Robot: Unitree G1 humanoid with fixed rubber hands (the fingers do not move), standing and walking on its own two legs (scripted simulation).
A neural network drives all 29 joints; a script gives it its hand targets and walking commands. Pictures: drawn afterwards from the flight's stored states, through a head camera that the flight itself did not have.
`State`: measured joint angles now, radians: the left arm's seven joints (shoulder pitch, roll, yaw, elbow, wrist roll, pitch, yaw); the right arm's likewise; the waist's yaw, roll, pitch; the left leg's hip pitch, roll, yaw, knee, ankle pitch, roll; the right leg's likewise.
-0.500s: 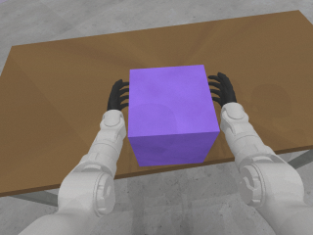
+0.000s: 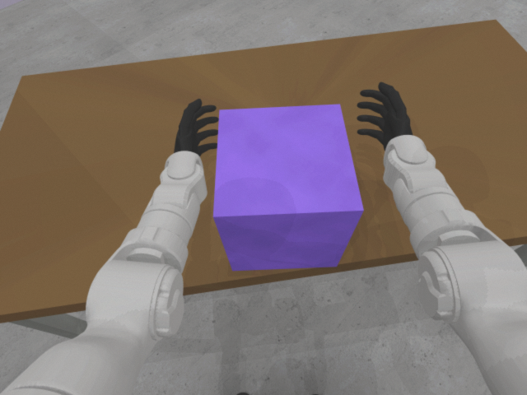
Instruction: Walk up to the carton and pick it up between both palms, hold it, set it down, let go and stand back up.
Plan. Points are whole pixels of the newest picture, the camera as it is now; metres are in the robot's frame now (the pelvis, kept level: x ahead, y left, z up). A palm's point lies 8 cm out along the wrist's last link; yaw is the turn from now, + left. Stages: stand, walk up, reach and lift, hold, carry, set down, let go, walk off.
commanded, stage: set down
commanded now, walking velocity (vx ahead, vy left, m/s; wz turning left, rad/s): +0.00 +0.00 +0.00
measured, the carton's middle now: (282, 193) +0.42 -0.01 +0.01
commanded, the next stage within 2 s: none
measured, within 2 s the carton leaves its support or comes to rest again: neither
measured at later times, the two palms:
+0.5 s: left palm (166, 136) +0.44 +0.15 +0.13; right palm (428, 117) +0.44 -0.20 +0.15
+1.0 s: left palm (160, 168) +0.41 +0.16 +0.11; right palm (432, 154) +0.41 -0.21 +0.12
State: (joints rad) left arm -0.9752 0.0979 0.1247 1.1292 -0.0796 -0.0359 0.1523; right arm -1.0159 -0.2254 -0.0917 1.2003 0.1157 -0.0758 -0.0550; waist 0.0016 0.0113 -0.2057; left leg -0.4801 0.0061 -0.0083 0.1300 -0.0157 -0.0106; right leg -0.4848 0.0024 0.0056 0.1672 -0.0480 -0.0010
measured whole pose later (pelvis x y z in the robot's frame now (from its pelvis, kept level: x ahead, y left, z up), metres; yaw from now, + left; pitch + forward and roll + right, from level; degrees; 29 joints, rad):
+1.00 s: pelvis -0.01 +0.00 +0.01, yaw +0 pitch +8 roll +0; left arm -0.81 0.17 0.08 0.87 -0.17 0.25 0.13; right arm -0.83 -0.29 -0.05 0.92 0.20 0.20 -0.02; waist -0.01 0.01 -0.09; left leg -0.26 0.00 -0.02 0.17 -0.05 -0.01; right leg -0.26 0.00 0.01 0.20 -0.08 0.00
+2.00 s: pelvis -0.02 +0.00 +0.00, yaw +0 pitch +1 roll +0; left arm -0.12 0.07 0.00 0.57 -0.09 -0.06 0.11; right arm -0.14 -0.18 0.03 0.59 0.16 -0.10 -0.01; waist 0.00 0.00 -0.02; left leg -0.19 0.00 -0.02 0.30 -0.13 -0.01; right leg -0.20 0.01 0.02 0.33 -0.15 -0.01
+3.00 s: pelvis +0.00 +0.01 -0.01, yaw -1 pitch +1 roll +0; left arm 0.20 0.18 -0.03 0.62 0.01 -0.01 0.02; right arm 0.18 -0.18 0.02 0.58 -0.01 -0.01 -0.01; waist -0.01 -0.02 0.00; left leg -0.22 -0.02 -0.01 0.48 -0.26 0.01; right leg -0.22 0.00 0.03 0.48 -0.27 0.02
